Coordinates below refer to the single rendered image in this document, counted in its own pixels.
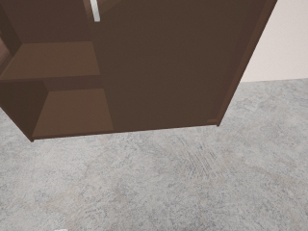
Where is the wardrobe door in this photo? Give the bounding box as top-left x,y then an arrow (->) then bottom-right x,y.
208,0 -> 267,119
82,0 -> 252,132

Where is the handle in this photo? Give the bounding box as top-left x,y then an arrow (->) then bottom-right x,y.
90,0 -> 100,22

